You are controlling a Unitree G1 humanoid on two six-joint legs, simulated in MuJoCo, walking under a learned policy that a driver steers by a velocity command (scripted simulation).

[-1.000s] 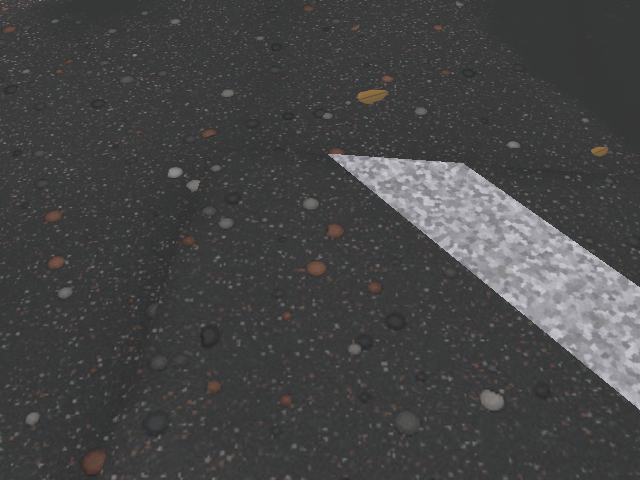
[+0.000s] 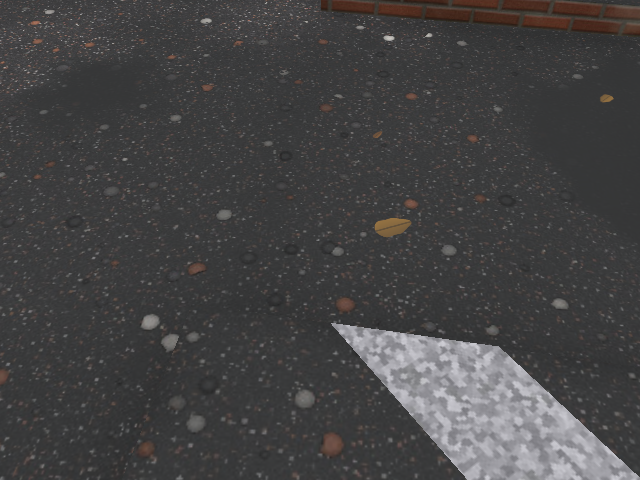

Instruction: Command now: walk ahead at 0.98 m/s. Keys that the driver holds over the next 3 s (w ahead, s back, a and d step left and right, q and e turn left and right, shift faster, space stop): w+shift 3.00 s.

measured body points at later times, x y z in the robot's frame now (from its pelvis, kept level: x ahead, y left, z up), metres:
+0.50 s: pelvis +0.46 +0.06 +0.00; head +0.45 +0.06 +0.45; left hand +0.64 +0.30 -0.09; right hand +0.39 -0.18 -0.14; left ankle +0.41 +0.13 -0.74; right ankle +0.60 -0.13 -0.64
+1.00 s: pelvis +0.91 +0.02 -0.02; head +0.92 +0.03 +0.43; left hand +0.83 +0.25 -0.16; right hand +1.16 -0.19 -0.08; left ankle +1.11 +0.19 -0.69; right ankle +0.81 -0.08 -0.74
